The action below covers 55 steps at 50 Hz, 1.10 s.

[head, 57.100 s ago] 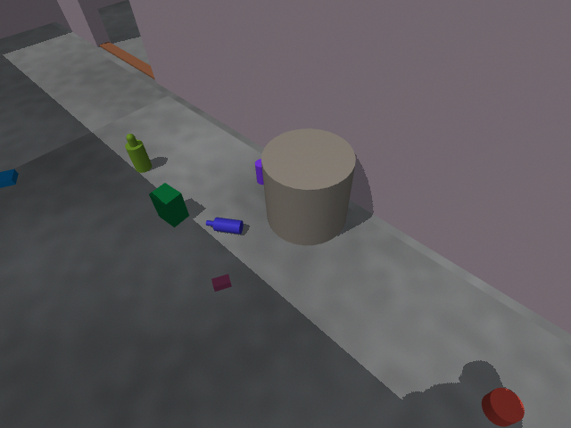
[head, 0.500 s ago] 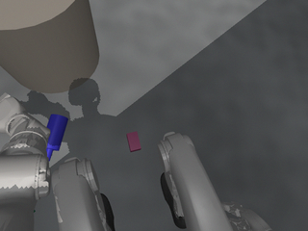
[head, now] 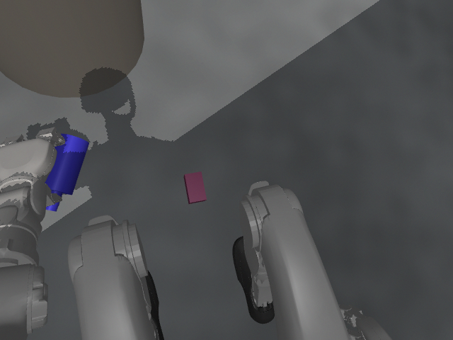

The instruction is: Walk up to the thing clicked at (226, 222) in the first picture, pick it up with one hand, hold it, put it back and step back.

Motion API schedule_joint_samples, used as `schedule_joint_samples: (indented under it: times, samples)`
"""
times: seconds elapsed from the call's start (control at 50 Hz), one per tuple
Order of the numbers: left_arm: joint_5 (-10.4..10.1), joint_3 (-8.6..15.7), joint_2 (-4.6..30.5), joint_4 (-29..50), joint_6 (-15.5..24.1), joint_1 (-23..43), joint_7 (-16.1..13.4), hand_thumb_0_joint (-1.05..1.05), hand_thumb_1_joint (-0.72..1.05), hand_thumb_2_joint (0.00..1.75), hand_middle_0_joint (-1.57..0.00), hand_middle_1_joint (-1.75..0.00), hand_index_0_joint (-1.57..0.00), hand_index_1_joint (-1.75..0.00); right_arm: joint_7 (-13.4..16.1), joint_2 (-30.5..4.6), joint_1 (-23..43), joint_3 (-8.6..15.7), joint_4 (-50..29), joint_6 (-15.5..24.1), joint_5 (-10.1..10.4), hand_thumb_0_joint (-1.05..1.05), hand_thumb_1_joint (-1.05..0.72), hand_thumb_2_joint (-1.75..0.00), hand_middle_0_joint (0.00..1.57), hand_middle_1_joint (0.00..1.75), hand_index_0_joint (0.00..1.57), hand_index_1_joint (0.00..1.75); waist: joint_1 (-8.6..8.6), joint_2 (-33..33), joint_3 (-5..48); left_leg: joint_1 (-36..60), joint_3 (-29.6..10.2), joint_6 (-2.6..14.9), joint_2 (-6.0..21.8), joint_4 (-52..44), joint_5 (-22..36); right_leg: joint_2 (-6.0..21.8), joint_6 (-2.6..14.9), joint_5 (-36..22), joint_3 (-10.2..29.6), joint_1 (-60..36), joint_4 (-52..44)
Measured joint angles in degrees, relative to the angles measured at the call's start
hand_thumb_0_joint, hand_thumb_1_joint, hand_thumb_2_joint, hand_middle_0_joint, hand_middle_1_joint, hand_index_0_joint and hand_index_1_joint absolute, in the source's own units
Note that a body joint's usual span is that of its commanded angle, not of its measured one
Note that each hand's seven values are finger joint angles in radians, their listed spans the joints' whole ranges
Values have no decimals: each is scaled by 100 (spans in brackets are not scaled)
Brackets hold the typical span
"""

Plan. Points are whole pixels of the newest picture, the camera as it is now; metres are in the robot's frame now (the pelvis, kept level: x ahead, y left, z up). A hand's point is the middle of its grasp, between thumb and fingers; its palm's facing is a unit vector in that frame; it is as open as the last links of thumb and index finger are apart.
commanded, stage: home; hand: left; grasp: from above
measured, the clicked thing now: (62, 173) +0.45 +0.28 -0.29
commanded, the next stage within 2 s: none
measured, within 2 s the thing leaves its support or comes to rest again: neither
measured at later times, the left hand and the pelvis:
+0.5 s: hand out of the picture +0.30 +0.26 +0.02, palm faces -0.38 -0.53 -0.76, open 8.0 cm; pelvis +0.01 +0.00 +0.14, yaw +3 degrees
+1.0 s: hand out of the picture +0.23 +0.21 +0.25, palm faces +0.05 -0.94 -0.35, open 7.4 cm; pelvis +0.05 +0.00 +0.32, yaw +7 degrees
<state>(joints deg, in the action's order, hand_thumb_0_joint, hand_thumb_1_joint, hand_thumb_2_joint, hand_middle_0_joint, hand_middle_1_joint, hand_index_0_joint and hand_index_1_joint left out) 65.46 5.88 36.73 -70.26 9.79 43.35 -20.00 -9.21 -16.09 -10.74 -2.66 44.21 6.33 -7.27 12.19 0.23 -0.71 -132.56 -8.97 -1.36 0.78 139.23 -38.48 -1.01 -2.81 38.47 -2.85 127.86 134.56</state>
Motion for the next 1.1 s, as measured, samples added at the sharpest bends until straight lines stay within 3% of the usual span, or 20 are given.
schedule_joint_samples:
  times: [0.06, 0.14, 0.22, 0.34, 0.46, 0.54, 0.66, 0.8, 0.9, 1.1]
  samples:
    - [-9, -60, -61, 975, 114, -571, 45, 0, -12, 73, -35, -71, -36, -70, 54, 94, 30, 256, -23, -176, 34, 1, -90, -89, 20, 30, 20, 30, -225, 14, 94, 8, 72, 21, -8, -45, -32, 24, -21, 61, 62, -3, -6]
    - [-103, -293, -147, 1531, 125, -883, 203, 0, -5, 78, -32, -66, -33, -66, 147, 123, 190, 517, -83, -325, 85, 1, -89, -89, 20, 30, 20, 30, -506, -16, 365, 131, 179, 60, -10, -236, -63, 64, -38, 129, 138, -114, -145]
    - [-446, -469, -271, 1995, -38, -1160, 491, 0, 8, 85, -29, -61, -29, -62, 251, 98, 367, 693, -260, -418, 190, 1, -89, -89, 20, 30, 20, 30, -721, -111, 703, 417, 235, 91, 10, -542, -118, 90, -50, 180, 154, -393, -446]
    - [-1355, -794, -606, 2996, -357, -1902, 1092, 0, 36, 93, -27, -53, -25, -54, 387, 15, 558, 675, -574, -529, 488, 1, -90, -89, 20, 30, 20, 30, -962, -208, 1160, 1211, 321, 116, 74, -1307, -165, 108, -40, 181, 160, -1134, -1199]
    - [-2462, -838, -924, 4062, -779, -2868, 1634, 0, 63, 94, -24, -43, -23, -43, 499, -2, 683, 594, -914, -565, 693, 1, -90, -90, 20, 30, 20, 30, -1072, -141, 1224, 2099, 380, 89, 133, -2162, -43, 104, 27, 28, 146, -1954, -2016]
    - [-3028, -790, -1128, 4759, -968, -3521, 1811, 0, 76, 92, -23, -37, -23, -37, 592, 30, 702, 570, -1065, -532, 773, 1, -90, -90, 20, 30, 20, 30, -1117, -81, 1248, 2568, 384, 70, 130, -2643, 70, 127, 70, -73, 113, -2418, -2480]
    - [-3782, -654, -1347, 5713, -1351, -4396, 1763, 0, 85, 91, -22, -33, -22, -33, 850, 147, 733, 505, -1208, -413, 878, 1, -90, -90, 20, 30, 20, 30, -1106, -131, 1235, 3339, 407, 43, 122, -3313, 187, 160, 96, -177, 88, -3191, -3137]
    - [-4936, -637, -1637, 6469, -2081, -5284, 1753, 1, 88, 90, -22, -31, -21, -31, 1114, 350, 519, 370, -1295, -212, 972, 1, -90, -90, 20, 30, 20, 30, -1052, -245, 1239, 4591, 476, 48, 136, -4365, 322, 180, 106, -317, 86, -4429, -4181]
    - [-5653, -623, -1843, 6814, -2461, -5861, 1709, 1, 89, 90, -21, -30, -21, -30, 1276, 421, 216, 268, -1305, -26, 986, 1, -90, -90, 20, 30, 20, 30, -985, -287, 1251, 5600, 506, 36, 151, -5197, 431, 183, 121, -435, 65, -5437, -5022]
    - [-6569, -479, -2257, 7457, -3245, -6754, 1614, 1, 89, 89, -21, -30, -21, -30, 1693, 396, -467, 150, -1362, 270, 970, 1, -90, -90, 20, 30, 20, 30, -867, -313, 1248, 7641, 531, 22, 170, -6908, 759, 180, 146, -787, -2, -7511, -6790]
